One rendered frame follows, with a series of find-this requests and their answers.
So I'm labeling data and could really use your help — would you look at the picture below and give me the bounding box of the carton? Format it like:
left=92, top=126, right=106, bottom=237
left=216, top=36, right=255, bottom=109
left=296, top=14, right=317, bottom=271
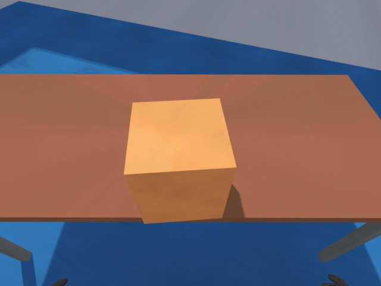
left=124, top=98, right=236, bottom=224

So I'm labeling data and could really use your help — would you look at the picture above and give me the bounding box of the right robot hand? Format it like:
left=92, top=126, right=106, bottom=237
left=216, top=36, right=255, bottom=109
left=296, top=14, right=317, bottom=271
left=321, top=274, right=349, bottom=286

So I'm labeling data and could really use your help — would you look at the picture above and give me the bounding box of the table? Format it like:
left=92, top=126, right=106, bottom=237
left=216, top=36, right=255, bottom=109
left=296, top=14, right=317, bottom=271
left=0, top=74, right=381, bottom=262

